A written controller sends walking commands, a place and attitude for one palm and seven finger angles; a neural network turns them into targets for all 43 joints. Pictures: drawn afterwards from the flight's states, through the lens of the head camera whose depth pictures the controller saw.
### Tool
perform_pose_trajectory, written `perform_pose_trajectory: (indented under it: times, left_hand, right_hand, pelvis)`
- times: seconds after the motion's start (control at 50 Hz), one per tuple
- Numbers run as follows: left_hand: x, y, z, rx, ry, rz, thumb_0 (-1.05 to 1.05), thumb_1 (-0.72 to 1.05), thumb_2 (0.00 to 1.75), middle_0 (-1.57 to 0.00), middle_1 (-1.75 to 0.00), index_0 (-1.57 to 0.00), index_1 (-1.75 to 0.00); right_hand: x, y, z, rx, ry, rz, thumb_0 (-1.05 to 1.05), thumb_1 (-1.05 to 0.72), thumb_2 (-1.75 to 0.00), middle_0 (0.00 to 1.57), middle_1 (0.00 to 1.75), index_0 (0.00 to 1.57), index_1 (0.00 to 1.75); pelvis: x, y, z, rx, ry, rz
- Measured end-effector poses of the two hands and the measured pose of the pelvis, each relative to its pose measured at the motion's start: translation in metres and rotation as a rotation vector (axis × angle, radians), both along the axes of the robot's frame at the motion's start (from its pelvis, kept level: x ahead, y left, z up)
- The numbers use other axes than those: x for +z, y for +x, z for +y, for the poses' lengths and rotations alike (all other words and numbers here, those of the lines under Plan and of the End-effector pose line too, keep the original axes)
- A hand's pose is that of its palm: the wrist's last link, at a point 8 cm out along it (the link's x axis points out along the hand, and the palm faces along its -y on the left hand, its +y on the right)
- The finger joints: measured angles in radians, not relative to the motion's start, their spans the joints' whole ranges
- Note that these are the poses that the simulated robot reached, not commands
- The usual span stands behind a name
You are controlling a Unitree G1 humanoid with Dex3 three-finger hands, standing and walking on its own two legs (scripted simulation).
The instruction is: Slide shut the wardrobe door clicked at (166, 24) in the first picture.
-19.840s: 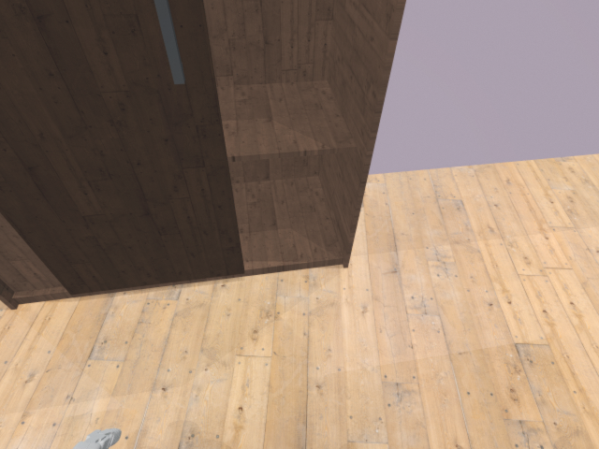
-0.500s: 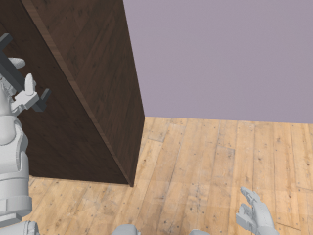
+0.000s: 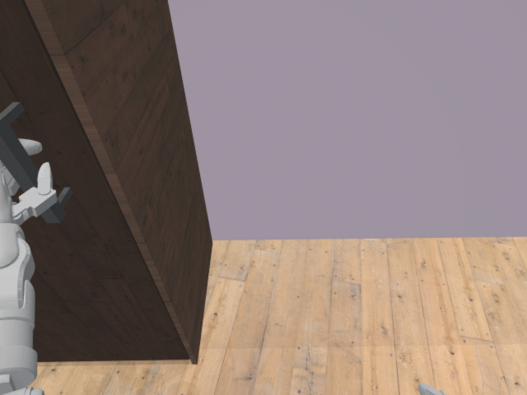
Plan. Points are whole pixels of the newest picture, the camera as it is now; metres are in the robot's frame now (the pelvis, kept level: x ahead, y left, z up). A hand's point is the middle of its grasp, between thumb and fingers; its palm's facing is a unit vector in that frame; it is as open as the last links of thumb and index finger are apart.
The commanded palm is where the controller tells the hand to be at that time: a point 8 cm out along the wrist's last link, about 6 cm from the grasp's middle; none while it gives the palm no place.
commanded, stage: stop walking and hold the door there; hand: left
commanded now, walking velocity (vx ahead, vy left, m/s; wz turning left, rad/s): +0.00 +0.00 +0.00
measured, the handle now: (35, 166) +0.38 +0.35 +0.18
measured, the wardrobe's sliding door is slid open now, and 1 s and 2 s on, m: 0.00 0.00 0.00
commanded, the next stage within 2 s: none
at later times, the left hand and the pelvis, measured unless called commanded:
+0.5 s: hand (44, 191) +0.34 +0.33 +0.17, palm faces +0.53 -0.80 -0.28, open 6.1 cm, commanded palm +0.29 +0.37 +0.16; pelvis +0.01 +0.00 +0.00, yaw +0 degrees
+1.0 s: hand (39, 193) +0.34 +0.33 +0.17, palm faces +0.38 -0.89 -0.25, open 5.6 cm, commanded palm +0.30 +0.38 +0.16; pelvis -0.05 +0.08 +0.00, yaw +0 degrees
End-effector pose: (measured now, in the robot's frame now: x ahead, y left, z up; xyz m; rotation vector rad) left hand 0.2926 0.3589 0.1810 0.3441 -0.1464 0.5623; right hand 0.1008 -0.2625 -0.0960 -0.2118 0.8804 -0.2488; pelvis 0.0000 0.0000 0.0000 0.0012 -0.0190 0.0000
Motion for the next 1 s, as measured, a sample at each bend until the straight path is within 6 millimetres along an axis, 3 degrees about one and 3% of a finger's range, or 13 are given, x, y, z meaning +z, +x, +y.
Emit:
perform_pose_trajectory:
  times: [0.1, 0.22, 0.4, 0.56, 0.66, 0.74, 1.0]
  left_hand:
    - [0.000, 0.000, 0.001, -0.009, 0.003, -0.005, -0.15, 0.63, 0.79, -0.45, -1.40, -0.32, -1.38]
    - [-0.001, 0.001, 0.001, -0.017, 0.000, -0.013, -0.15, 0.63, 0.80, -0.45, -1.40, -0.31, -1.38]
    - [-0.001, 0.001, 0.002, -0.025, 0.009, -0.020, -0.15, 0.63, 0.80, -0.45, -1.40, -0.32, -1.38]
    - [-0.001, 0.001, 0.003, -0.027, 0.032, -0.014, -0.17, 0.62, 0.80, -0.45, -1.40, -0.32, -1.38]
    - [-0.001, 0.002, 0.006, -0.059, 0.056, -0.004, -0.18, 0.62, 0.80, -0.45, -1.40, -0.36, -1.39]
    - [-0.002, 0.003, 0.010, -0.109, 0.056, -0.007, -0.19, 0.62, 0.80, -0.45, -1.40, -0.39, -1.39]
    - [-0.003, 0.004, 0.015, -0.207, -0.023, -0.023, -0.15, 0.66, 0.76, -0.45, -1.40, -0.39, -1.39]
  right_hand:
    - [-0.004, 0.003, 0.016, 0.013, 0.024, 0.013, 0.02, -0.90, -0.89, 0.21, 0.30, 0.20, 0.30]
    - [0.001, 0.021, 0.023, 0.029, 0.024, -0.024, 0.02, -0.90, -0.89, 0.21, 0.30, 0.20, 0.30]
    - [0.015, 0.046, 0.015, 0.042, -0.011, -0.081, 0.01, -0.90, -0.89, 0.21, 0.30, 0.20, 0.30]
    - [0.016, 0.051, 0.006, 0.041, -0.031, -0.070, 0.01, -0.90, -0.89, 0.21, 0.30, 0.20, 0.30]
    - [0.009, 0.043, 0.007, 0.036, -0.042, -0.028, 0.01, -0.90, -0.89, 0.20, 0.30, 0.20, 0.30]
    - [0.008, 0.030, 0.020, 0.040, -0.053, -0.001, 0.01, -0.90, -0.89, 0.20, 0.30, 0.20, 0.30]
    - [-0.011, -0.024, 0.107, 0.055, 0.065, 0.010, 0.01, -0.90, -0.89, 0.20, 0.30, 0.20, 0.30]
  pelvis:
    - [0.001, 0.004, 0.004, -0.005, 0.002, 0.001]
    - [0.001, 0.007, 0.006, -0.008, 0.004, 0.001]
    - [0.002, 0.010, 0.005, -0.008, 0.001, 0.009]
    - [0.001, 0.008, 0.005, 0.007, -0.010, 0.023]
    - [-0.001, -0.003, 0.016, 0.025, -0.017, 0.033]
    - [-0.003, -0.016, 0.032, 0.053, -0.005, 0.033]
    - [-0.004, -0.054, 0.080, -0.004, -0.023, 0.001]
